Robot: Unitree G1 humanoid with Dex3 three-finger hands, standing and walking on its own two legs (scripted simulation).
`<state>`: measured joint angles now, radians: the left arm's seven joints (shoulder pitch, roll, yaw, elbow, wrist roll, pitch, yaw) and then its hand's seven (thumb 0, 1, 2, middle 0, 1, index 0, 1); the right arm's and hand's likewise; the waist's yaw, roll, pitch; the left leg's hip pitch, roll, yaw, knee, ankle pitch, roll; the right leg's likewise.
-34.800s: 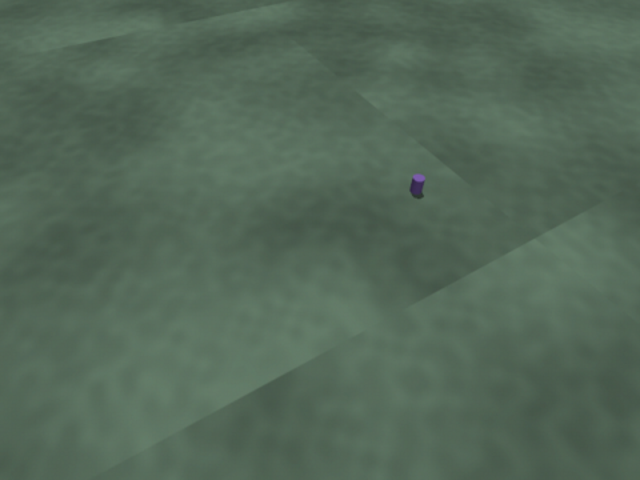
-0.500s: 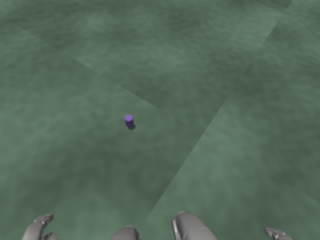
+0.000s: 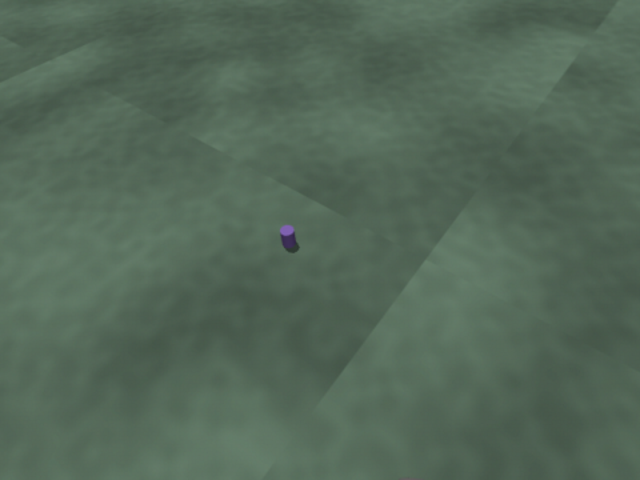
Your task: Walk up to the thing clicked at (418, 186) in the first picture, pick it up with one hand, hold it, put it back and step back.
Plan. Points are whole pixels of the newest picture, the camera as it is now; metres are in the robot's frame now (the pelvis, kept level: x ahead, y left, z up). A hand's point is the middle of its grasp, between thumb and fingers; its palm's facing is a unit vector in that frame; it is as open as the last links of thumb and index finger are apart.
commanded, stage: step back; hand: left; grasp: from above
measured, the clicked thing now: (288, 236) +1.05 +0.19 -0.72
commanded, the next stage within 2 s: stand in 0.92 s
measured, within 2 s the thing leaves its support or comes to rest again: neither
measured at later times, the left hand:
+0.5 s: hand out of the picture +0.03 +0.27 -0.13, palm faces +0.07 -0.92 -0.39, open 7.4 cm
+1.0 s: hand out of the picture +0.12 +0.28 -0.14, palm faces +0.00 -0.93 -0.36, open 7.4 cm
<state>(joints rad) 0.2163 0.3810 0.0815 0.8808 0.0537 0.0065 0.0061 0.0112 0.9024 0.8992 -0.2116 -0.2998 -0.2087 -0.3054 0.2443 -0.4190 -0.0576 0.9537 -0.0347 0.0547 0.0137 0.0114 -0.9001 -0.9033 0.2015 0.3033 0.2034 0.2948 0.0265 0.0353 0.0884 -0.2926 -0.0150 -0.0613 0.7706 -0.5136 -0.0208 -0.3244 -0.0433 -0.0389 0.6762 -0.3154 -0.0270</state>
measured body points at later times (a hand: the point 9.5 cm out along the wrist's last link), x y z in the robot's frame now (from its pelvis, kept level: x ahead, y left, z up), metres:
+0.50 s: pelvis +0.01 +0.00 +0.01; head +0.02 -0.01 +0.46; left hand +0.03 +0.32 -0.11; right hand +0.09 -0.32 -0.12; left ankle +0.05 +0.15 -0.70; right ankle +0.01 -0.11 -0.72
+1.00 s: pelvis +0.04 +0.02 +0.02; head +0.06 +0.02 +0.47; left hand +0.12 +0.33 -0.11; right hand +0.16 -0.27 -0.11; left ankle +0.07 +0.15 -0.72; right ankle +0.02 -0.11 -0.72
